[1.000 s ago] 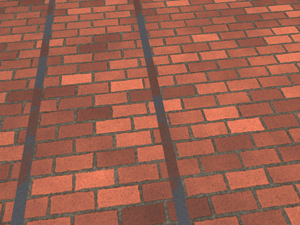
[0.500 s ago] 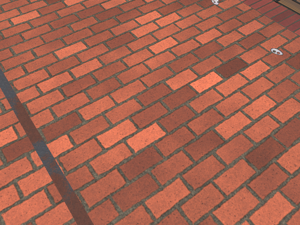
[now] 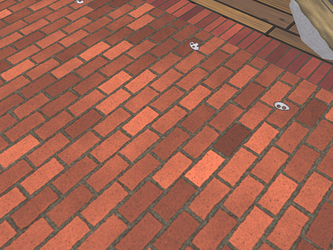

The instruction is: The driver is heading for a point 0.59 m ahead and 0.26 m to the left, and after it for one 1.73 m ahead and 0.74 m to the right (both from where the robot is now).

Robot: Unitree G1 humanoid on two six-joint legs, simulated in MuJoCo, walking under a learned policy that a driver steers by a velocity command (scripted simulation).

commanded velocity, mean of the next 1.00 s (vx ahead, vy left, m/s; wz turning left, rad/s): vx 1.00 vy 0.00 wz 0.40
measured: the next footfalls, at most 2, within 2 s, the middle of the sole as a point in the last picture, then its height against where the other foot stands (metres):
right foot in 0.32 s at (210, 230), level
left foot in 0.74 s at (120, 170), level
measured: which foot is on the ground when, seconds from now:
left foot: down 0.00-0.32, up 0.34-0.72, down 0.74-1.00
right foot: up 0.00-0.30, down 0.32-0.72, up 0.74-1.00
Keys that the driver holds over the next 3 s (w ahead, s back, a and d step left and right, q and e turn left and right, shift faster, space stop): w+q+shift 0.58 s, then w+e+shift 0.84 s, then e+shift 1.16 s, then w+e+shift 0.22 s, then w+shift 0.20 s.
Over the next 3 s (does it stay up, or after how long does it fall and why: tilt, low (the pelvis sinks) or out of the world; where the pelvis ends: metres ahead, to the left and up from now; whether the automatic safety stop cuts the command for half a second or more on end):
stays up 1.61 0.19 0.00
